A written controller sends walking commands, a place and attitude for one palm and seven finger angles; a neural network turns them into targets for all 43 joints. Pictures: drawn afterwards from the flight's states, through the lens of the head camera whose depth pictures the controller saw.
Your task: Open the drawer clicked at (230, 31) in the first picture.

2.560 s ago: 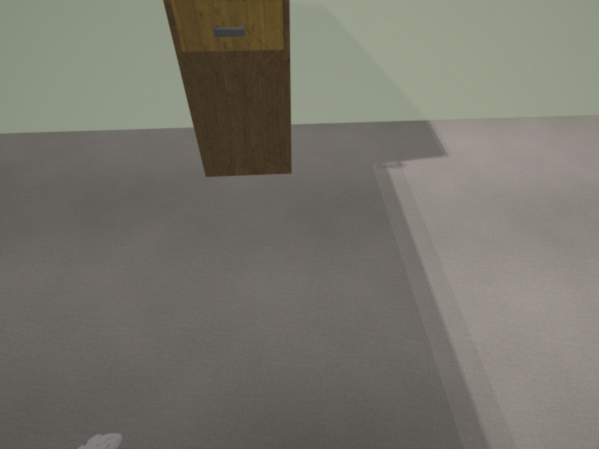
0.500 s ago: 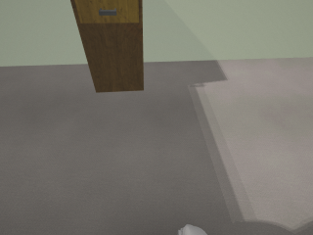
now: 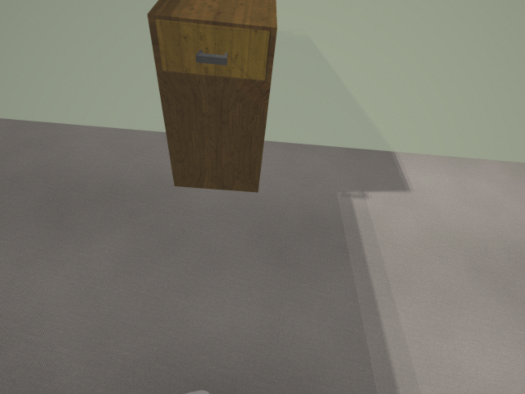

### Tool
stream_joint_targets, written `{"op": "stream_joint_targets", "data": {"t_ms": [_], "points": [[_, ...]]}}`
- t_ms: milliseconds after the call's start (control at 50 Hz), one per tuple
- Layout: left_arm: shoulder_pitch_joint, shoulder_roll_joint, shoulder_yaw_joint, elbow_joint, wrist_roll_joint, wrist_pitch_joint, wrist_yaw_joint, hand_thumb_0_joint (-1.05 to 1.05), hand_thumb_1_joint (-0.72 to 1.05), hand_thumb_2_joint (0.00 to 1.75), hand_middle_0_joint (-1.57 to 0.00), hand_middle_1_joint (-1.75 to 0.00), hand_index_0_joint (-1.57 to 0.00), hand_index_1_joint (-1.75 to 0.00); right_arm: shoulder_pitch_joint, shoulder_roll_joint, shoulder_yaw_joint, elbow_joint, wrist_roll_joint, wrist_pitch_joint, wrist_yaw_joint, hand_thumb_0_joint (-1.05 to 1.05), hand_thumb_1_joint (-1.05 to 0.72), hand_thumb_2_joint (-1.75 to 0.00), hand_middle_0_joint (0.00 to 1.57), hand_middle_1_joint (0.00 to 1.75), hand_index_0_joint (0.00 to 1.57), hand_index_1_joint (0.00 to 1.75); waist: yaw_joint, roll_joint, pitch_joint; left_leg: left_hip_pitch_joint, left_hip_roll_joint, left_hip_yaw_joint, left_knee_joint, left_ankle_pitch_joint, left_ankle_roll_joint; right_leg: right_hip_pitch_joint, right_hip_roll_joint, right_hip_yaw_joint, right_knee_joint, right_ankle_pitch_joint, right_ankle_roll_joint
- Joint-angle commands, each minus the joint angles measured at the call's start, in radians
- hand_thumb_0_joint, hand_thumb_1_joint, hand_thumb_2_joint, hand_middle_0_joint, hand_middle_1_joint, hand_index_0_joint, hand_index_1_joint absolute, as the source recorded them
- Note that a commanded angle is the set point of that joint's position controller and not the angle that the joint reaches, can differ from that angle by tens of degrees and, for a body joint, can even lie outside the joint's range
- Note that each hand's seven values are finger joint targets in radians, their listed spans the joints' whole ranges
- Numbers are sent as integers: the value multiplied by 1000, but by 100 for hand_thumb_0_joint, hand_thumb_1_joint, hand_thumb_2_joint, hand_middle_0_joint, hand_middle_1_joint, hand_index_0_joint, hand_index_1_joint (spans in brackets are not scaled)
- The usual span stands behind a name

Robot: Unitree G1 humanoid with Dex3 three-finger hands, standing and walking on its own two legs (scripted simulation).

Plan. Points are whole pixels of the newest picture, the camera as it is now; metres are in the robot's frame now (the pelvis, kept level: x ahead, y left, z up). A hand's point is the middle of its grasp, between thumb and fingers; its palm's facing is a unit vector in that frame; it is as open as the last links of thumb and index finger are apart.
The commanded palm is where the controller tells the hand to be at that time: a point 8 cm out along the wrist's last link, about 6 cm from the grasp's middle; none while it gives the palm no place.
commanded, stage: walk to a spot facing it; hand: left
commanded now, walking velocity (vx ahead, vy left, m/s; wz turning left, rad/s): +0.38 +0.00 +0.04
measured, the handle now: (212, 56) +1.19 +0.27 -0.03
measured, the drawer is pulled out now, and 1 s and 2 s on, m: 0.00 0.00 0.00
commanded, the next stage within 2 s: take the last steps up to it in 0.56 s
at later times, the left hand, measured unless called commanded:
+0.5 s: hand (186, 305) +0.31 +0.17 -0.17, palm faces -0.07 -0.98 -0.19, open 7.3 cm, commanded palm none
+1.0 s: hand (195, 282) +0.38 +0.17 -0.19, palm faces +0.12 -0.98 -0.13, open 7.3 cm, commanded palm none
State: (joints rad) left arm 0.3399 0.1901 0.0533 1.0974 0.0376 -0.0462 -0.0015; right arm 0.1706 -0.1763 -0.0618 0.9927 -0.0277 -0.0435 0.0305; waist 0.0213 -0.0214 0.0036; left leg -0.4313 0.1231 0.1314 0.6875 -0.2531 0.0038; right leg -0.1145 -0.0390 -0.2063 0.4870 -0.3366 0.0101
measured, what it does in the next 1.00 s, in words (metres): walks ahead: left foot, then right foot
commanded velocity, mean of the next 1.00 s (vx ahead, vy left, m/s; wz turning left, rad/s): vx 0.31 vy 0.01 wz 0.05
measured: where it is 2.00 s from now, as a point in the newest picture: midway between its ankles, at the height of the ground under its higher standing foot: (261, 285)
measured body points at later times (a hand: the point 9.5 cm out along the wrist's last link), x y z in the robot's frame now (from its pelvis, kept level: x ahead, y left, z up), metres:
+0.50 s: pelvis +0.23 -0.01 +0.00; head +0.26 -0.02 +0.45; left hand +0.32 +0.22 -0.15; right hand +0.10 -0.21 -0.15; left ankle +0.09 +0.10 -0.73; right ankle +0.34 -0.14 -0.71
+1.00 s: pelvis +0.43 +0.00 -0.01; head +0.43 +0.03 +0.44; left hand +0.38 +0.22 -0.18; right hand +0.53 -0.24 -0.13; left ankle +0.49 +0.09 -0.73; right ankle +0.36 -0.13 -0.70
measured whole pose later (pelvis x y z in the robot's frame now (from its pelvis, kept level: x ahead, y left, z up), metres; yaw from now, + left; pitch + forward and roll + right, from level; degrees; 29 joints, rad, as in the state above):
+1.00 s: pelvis +0.43 +0.00 -0.01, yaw +3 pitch -2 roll -1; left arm 0.35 0.17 0.05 1.13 0.03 -0.01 0.00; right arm 0.18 -0.18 -0.05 1.01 -0.04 -0.06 0.01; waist 0.03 -0.04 0.03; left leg -0.35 0.08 0.18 0.64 -0.24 0.05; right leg -0.21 -0.10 -0.15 0.82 -0.49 0.01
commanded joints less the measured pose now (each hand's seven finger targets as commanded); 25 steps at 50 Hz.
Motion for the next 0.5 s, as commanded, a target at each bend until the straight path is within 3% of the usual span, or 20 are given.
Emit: {"op": "stream_joint_targets", "data": {"t_ms": [0, 20, 40, 60, 80, 100, 140, 200, 260, 280, 360, 420, 440, 460, 480], "points": [[19, 71, 10, -71, -18, -13, -1, 0, 90, 90, -20, -30, -20, -30, 314, -166, -34, 44, -10, -19, -17, 0, -90, -90, 20, 30, 20, 30, -139, 275, 22, 492, 116, -244, -304, -173, 69, -386, -81, 36, 249, 11, -47], [-16, 36, 0, -113, -21, -16, -9, 0, 90, 90, -20, -30, -20, -30, 419, -263, -55, 60, -8, -20, -28, 0, -90, -90, 20, 30, 20, 30, -158, 424, 0, 553, 321, -567, -469, -208, 155, -553, 15, 24, 561, -239, -10], [-74, 73, 8, -123, -12, -10, 0, 0, 90, 90, -20, -30, -20, -30, 392, -229, -43, 71, -4, -16, -42, 0, -90, -90, 20, 30, 20, 30, -158, 334, 17, 492, 335, -607, -513, -257, 166, -598, -19, 145, 718, -211, -25], [-89, 70, 15, -114, -14, -11, -6, 0, 90, 90, -20, -30, -20, -30, 309, -187, -29, 48, 2, -16, -47, 0, -90, -90, 20, 30, 20, 30, -119, 220, 56, 424, 309, -537, -509, -257, 165, -628, -64, 180, 772, -104, -29], [-80, 64, 17, -96, -9, -10, -15, 0, 90, 90, -20, -30, -20, -30, 243, -142, -16, 29, 3, -26, -48, 0, -90, -90, 20, 30, 20, 30, -88, 150, 85, 365, 267, -436, -517, -196, 143, -604, -94, 191, 766, -17, -24], [-47, 48, 17, -75, -4, -5, -19, 0, 90, 90, -20, -30, -20, -30, 202, -113, -7, 24, 4, -35, -49, 0, -90, -90, 20, 30, 20, 30, -55, 128, 83, 326, 225, -333, -516, -95, 113, -555, -109, 192, 740, 40, -16], [4, 25, 14, -49, -4, 13, -19, 0, 90, 90, -20, -30, -20, -30, 189, -89, -1, 32, 9, -48, -53, 0, -90, -90, 20, 30, 20, 30, -24, 113, 61, 302, 186, -207, -519, 53, 111, -500, -111, 183, 701, 90, 2], [-23, 12, 16, -63, -1, 27, -19, 0, 90, 90, -20, -30, -20, -30, 224, -84, -7, 53, 11, -54, -56, 0, -90, -90, 20, 30, 20, 30, -22, 75, 70, 339, 179, -152, -538, 128, 141, -541, -120, 171, 637, 130, 22], [-82, 11, 16, -81, -3, 32, -25, 0, 90, 90, -20, -30, -20, -30, 251, -84, -7, 79, 15, -55, -57, 0, -90, -90, 20, 30, 20, 30, -25, 102, 83, 406, 166, -98, -543, 199, 145, -590, -123, 149, 532, 173, 33], [-123, 13, 15, -93, -4, 31, -26, 0, 90, 90, -20, -30, -20, -30, 271, -83, -6, 87, 14, -54, -57, 0, -90, -90, 20, 30, 20, 30, -37, 110, 99, 409, 167, -88, -540, 214, 146, -586, -125, 140, 470, 176, 31], [-247, 5, 10, -128, -12, 24, -30, 0, 90, 90, -20, -30, -20, -30, 321, -88, -6, 123, 5, -47, -56, 0, -90, -90, 20, 30, 20, 30, -69, 134, 140, 419, 173, -50, -517, 275, 142, -524, -99, 100, 255, 181, 9], [-260, 17, 11, -133, -13, 12, -30, 0, 90, 90, -20, -30, -20, -30, 329, -100, -9, 145, -2, -41, -54, 0, -90, -90, 20, 30, 20, 30, -66, 144, 127, 441, 185, -34, -450, 360, 129, -429, -60, 74, 160, 149, -21], [-228, 25, 14, -124, -12, 8, -29, 0, 90, 90, -20, -30, -20, -30, 319, -107, -9, 147, -2, -39, -55, 0, -90, -90, 20, 30, 20, 30, -43, 133, 116, 425, 187, -23, -401, 438, 124, -356, -40, 61, 141, 137, -34], [-151, 36, 18, -102, -10, 1, -27, 0, 90, 90, -20, -30, -20, -30, 308, -114, -9, 148, 1, -36, -56, 0, -90, -90, 20, 30, 20, 30, -5, 127, 78, 411, 165, -3, -299, 540, 109, -240, -8, 38, 104, 137, -47], [-1, 70, 27, -55, -5, -10, -24, 0, 90, 90, -20, -30, -20, -30, 292, -118, -8, 150, 7, -35, -54, 0, -90, -90, 20, 30, 20, 30, 66, 87, 1, 363, 122, 23, -108, 574, 79, -38, 15, 29, 40, 183, -58]]}}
